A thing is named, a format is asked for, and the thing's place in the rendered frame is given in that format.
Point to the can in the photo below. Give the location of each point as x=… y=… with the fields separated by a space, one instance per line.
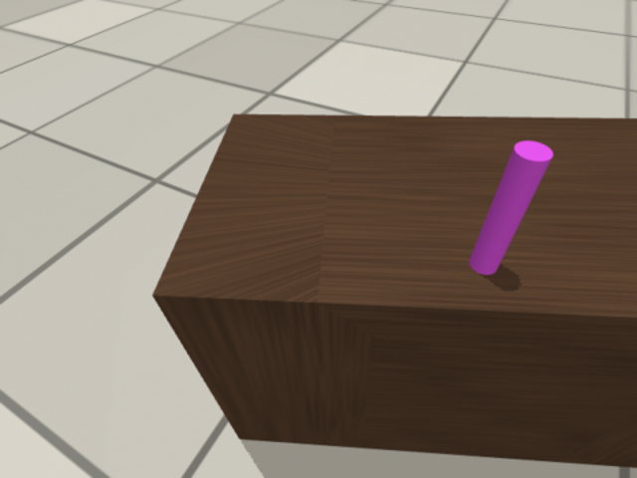
x=525 y=169

